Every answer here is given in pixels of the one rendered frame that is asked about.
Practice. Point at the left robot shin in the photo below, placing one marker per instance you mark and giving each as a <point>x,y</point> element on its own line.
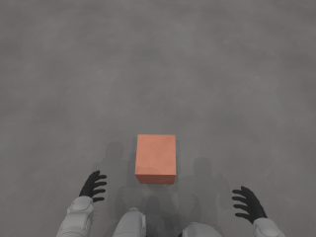
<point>133,209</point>

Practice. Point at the right robot forearm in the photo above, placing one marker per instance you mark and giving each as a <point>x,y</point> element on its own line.
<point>264,227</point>

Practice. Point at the carton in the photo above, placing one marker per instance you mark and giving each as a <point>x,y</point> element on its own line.
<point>155,162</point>

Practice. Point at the left robot forearm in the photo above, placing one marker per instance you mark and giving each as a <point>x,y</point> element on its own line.
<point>79,218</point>

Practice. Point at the left robot hand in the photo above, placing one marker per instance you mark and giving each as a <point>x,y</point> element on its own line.
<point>88,189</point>

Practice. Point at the right robot hand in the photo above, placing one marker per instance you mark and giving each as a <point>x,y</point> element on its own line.
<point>253,206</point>

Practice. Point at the right robot thigh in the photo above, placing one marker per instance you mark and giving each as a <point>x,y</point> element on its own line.
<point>200,230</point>

